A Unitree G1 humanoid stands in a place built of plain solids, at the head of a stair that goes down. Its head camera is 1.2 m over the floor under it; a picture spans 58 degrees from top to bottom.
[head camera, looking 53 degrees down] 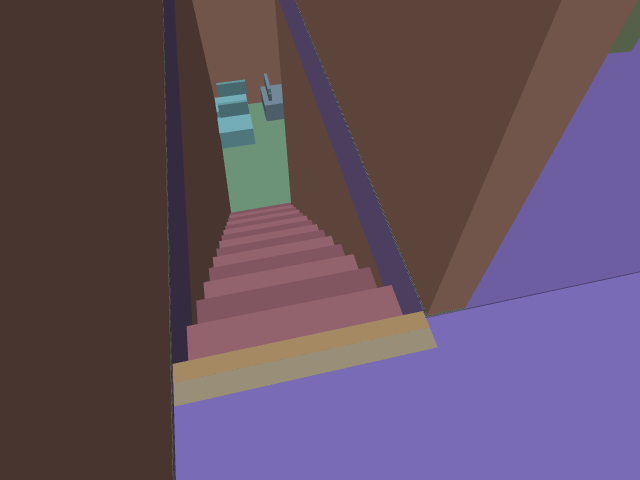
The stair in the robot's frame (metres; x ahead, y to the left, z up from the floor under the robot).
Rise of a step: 0.20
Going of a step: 0.22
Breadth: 0.76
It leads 13 degrees to the left of straight ahead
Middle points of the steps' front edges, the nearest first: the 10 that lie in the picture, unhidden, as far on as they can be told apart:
0.55 0.05 0.00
0.76 0.10 -0.20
0.98 0.15 -0.40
1.19 0.20 -0.61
1.40 0.25 -0.81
1.62 0.30 -1.01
1.83 0.35 -1.22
2.05 0.39 -1.42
2.26 0.44 -1.62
2.48 0.49 -1.83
